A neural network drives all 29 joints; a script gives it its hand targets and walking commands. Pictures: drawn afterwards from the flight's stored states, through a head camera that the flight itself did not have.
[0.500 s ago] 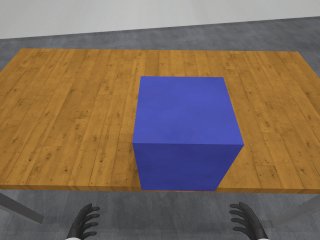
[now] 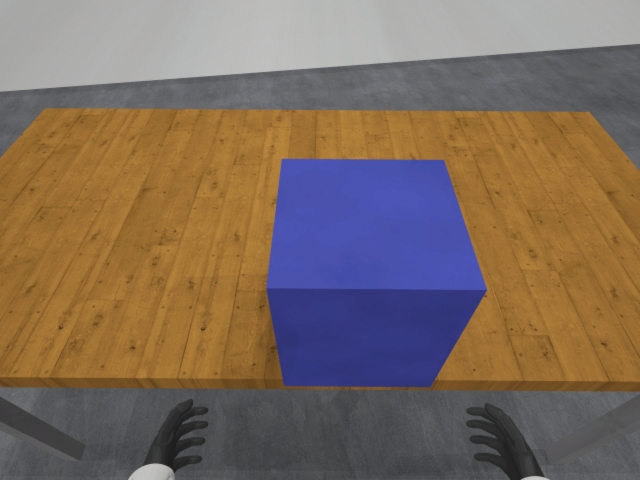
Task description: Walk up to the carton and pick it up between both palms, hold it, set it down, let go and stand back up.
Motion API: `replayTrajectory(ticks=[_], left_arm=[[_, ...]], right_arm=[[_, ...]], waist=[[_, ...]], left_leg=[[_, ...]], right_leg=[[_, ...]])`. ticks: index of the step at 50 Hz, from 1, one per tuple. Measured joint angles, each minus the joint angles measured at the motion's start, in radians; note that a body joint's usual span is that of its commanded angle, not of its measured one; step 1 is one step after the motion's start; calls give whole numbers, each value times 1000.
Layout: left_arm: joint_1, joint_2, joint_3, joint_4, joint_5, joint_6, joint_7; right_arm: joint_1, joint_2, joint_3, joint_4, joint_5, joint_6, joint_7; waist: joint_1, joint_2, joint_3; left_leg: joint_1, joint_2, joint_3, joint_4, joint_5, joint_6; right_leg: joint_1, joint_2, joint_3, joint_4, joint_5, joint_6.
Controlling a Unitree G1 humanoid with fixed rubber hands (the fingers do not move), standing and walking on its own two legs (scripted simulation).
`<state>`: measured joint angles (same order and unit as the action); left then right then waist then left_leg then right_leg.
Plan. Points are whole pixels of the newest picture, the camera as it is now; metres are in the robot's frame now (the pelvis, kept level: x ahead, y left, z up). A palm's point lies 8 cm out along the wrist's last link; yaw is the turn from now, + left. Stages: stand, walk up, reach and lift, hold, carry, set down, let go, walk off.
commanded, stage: stand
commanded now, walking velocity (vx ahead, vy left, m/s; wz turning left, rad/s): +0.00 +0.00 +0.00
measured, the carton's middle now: (359, 278) +0.35 -0.03 +0.04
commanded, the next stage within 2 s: none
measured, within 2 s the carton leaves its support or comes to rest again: neither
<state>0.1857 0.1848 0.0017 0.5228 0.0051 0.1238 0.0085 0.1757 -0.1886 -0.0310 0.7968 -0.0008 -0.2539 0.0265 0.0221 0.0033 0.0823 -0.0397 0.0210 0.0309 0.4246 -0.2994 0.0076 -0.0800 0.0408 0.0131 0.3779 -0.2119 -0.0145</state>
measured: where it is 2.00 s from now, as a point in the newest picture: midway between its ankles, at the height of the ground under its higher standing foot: outside the picture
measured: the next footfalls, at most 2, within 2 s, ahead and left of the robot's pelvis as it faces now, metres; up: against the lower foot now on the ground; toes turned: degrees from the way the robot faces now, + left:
none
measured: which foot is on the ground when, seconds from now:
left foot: down 0.00-1.00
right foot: down 0.00-1.00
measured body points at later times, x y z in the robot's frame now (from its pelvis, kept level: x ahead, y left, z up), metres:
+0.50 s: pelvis -0.03 +0.01 +0.00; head -0.05 +0.01 +0.45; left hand +0.01 +0.26 -0.14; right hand +0.03 -0.25 -0.13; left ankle -0.04 +0.11 -0.74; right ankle +0.00 -0.11 -0.74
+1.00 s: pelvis -0.07 +0.02 -0.01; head -0.08 +0.02 +0.44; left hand -0.08 +0.27 -0.15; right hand -0.04 -0.24 -0.15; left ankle -0.04 +0.11 -0.74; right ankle +0.00 -0.11 -0.74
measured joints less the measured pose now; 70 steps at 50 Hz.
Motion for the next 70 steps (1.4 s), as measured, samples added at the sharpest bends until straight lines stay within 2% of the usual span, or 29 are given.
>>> replayTrajectory(ticks=[2,7,12,25,43,70], left_arm=[[4,-6,-1,8,4,-23,-2],[56,7,20,117,14,-115,0],[113,29,36,192,15,-137,-2],[166,41,19,298,14,-146,1],[218,32,2,406,16,-140,7],[201,6,-1,452,7,-135,20]], right_arm=[[11,-7,-1,-14,-1,19,-9],[43,-31,0,-38,-4,169,-34],[102,-48,-6,-31,-6,208,-36],[189,-52,14,11,-4,221,-33],[223,-52,19,76,-1,238,-37],[196,-33,21,132,0,245,-50]], waist=[[4,1,-15],[-11,2,-70],[-14,2,-84],[-15,-4,-58],[-16,-10,-70],[-19,-6,-69]], left_leg=[[-27,-2,-4,21,-6,0],[-77,-13,-15,60,-18,4],[-84,-20,-20,70,-17,7],[-104,-42,-14,55,33,23],[-159,-72,9,56,76,44],[-168,-60,14,59,63,32]], right_leg=[[-26,-2,-5,22,-8,0],[-79,-15,-17,78,-34,3],[-84,-22,-22,91,-37,7],[-106,-46,-16,82,8,23],[-177,-73,12,111,40,45],[-196,-56,31,125,24,35]])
